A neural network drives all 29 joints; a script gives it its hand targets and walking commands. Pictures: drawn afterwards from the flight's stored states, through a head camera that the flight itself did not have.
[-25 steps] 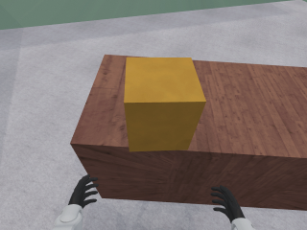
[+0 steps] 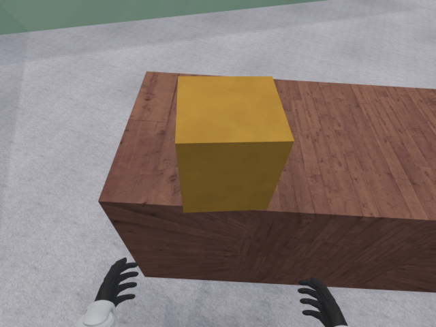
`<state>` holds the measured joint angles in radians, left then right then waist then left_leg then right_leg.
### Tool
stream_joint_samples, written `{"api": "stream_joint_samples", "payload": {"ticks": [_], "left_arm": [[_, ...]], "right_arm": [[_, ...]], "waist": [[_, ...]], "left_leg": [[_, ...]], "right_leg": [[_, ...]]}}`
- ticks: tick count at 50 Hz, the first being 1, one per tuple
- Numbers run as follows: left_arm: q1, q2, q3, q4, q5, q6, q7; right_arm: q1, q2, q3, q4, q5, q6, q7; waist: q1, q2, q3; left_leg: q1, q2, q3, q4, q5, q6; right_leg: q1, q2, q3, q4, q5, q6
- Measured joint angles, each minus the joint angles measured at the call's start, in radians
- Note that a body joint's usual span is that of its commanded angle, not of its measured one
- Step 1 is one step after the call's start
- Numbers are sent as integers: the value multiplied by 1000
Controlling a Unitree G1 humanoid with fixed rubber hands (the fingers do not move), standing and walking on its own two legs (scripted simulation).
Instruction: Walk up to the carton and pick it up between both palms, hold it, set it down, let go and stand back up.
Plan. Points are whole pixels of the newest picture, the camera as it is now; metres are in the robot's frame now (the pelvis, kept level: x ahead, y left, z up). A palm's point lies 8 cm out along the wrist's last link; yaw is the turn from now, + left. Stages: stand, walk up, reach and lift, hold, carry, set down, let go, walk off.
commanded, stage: stand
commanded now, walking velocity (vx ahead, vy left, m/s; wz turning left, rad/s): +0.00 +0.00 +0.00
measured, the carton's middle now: (225, 147) +0.49 +0.00 +0.01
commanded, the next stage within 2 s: none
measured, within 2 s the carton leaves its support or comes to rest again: neither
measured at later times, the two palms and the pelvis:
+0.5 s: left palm (80, 322) +0.14 +0.25 -0.09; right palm out of the picture +0.09 -0.27 -0.10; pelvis -0.01 +0.00 -0.01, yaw +0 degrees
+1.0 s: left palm out of the picture +0.12 +0.26 -0.09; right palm out of the picture +0.07 -0.27 -0.10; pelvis -0.02 +0.00 -0.01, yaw +0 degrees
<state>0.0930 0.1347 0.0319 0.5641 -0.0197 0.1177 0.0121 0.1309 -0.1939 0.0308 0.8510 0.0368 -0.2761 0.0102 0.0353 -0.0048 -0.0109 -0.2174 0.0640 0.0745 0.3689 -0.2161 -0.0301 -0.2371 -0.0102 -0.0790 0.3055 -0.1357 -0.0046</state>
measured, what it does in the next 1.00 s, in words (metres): stands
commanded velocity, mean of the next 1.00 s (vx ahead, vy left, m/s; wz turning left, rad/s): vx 0.00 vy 0.00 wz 0.00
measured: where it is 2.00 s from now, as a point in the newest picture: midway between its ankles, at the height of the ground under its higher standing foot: outside the picture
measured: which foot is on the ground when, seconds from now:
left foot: down 0.00-1.00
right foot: down 0.00-1.00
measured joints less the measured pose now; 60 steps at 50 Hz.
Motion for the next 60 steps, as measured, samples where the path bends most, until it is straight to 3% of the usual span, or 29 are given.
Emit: {"api": "stream_joint_samples", "payload": {"ticks": [4, 10, 60], "left_arm": [[21, 18, 0, 3, 13, -70, 0], [47, 61, 8, 30, 13, -114, 0], [101, 109, 9, 129, 13, -139, 0]], "right_arm": [[14, -32, 0, 2, -74, 104, 0], [61, -94, -7, 0, -84, 180, 0], [124, -135, -7, -1, -69, 208, 0]], "waist": [[0, 0, -4], [-4, 0, -14], [-24, 0, -31]], "left_leg": [[1, 3, -1, 43, -25, 4], [0, 5, -2, 75, -45, 7], [0, 5, -3, 100, -30, 8]], "right_leg": [[1, 0, 0, 41, -23, 0], [5, 0, 0, 64, -37, 4], [5, -2, 2, 87, -21, 3]]}}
